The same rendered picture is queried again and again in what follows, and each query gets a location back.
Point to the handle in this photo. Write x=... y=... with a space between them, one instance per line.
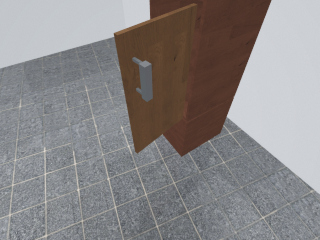
x=145 y=72

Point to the cupboard door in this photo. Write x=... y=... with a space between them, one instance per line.
x=165 y=42

